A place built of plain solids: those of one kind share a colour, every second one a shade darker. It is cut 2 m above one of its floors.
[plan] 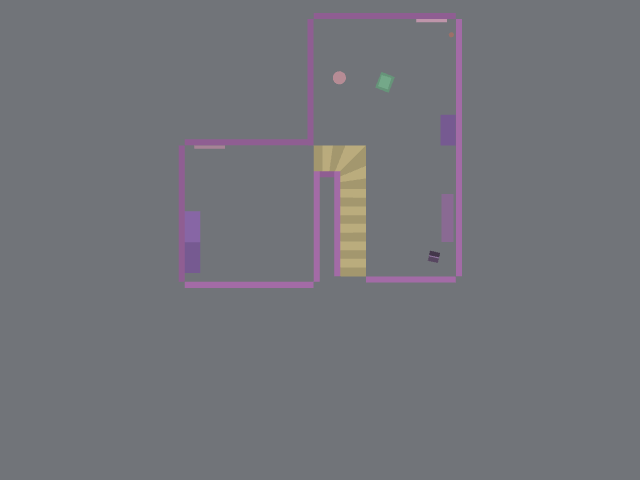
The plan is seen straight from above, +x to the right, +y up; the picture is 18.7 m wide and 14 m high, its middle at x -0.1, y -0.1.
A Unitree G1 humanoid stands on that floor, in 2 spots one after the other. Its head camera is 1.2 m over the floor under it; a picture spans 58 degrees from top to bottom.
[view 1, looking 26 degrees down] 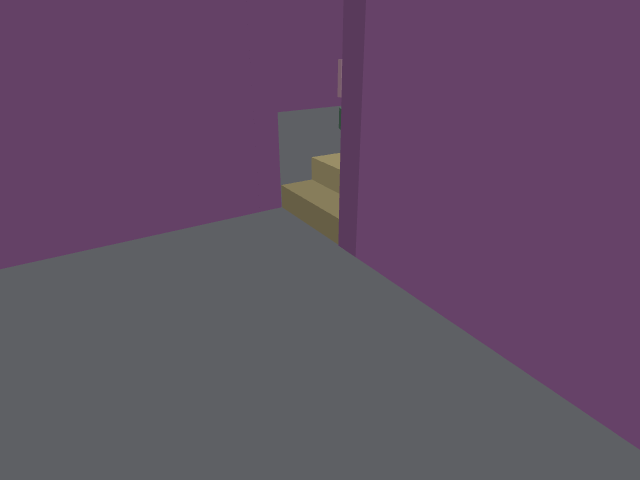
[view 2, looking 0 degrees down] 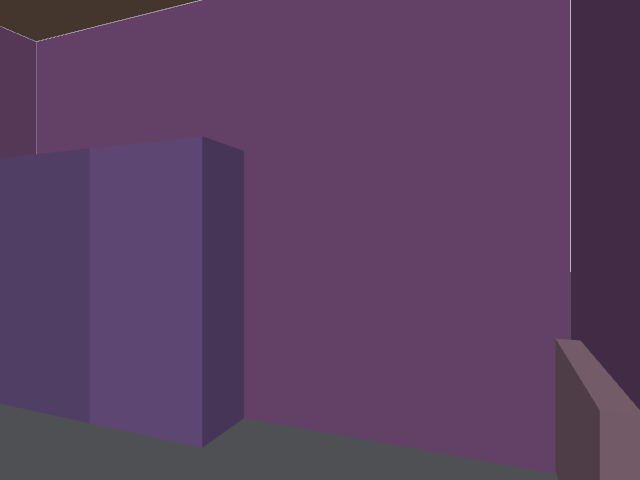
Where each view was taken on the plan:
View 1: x -1.64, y -0.05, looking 58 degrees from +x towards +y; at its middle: ground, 2.74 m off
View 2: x -1.53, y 2.30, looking -158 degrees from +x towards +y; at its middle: wall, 2.71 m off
